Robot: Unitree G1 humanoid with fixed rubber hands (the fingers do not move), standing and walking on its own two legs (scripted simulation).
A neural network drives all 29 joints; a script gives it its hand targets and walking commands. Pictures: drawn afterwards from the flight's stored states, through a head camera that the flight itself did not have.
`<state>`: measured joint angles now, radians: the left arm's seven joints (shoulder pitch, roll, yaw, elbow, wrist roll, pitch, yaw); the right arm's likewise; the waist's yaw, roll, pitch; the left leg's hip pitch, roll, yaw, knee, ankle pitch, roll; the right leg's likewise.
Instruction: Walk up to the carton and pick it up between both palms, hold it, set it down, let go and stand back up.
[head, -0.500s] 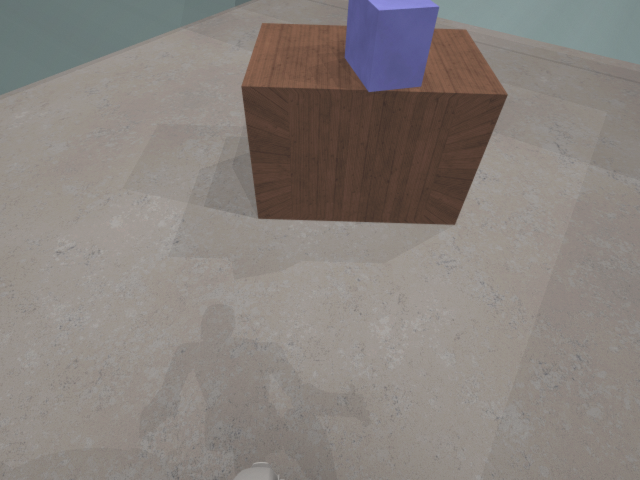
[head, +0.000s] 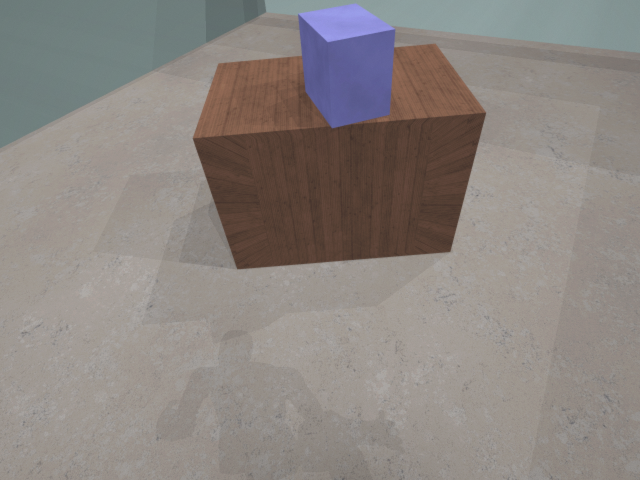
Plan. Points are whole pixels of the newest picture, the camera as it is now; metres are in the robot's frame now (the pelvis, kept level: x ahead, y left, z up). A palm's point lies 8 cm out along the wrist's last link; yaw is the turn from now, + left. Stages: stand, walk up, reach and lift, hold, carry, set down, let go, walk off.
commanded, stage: walk up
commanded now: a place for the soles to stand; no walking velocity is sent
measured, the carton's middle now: (344, 64) +1.24 -0.07 +0.00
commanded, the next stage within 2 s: none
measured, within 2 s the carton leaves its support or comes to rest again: neither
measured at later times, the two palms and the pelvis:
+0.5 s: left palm (136, 434) +0.24 +0.29 -0.11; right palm (585, 392) +0.26 -0.34 -0.07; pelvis +0.17 -0.01 +0.00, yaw +0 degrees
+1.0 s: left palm (130, 388) +0.30 +0.31 -0.09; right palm (549, 307) +0.40 -0.35 -0.08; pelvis +0.30 -0.04 +0.00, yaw +4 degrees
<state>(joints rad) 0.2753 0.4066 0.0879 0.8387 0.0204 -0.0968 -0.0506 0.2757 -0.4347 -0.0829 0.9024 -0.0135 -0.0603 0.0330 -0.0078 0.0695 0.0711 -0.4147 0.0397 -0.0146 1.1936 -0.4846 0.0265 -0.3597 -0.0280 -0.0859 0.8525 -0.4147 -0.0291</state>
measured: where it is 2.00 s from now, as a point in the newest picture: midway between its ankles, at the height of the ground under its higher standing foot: (353, 369)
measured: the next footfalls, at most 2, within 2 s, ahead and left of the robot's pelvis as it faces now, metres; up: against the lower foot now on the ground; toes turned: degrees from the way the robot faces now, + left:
left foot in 0.26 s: +0.26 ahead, +0.12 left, +0.00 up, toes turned +8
right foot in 0.58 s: +0.34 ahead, -0.16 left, +0.00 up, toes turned -6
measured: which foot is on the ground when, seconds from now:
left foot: up 0.00-0.24, down 0.26-0.62, up 0.64-0.98, down 1.00-1.00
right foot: down 0.00-0.32, up 0.34-0.56, down 0.58-1.00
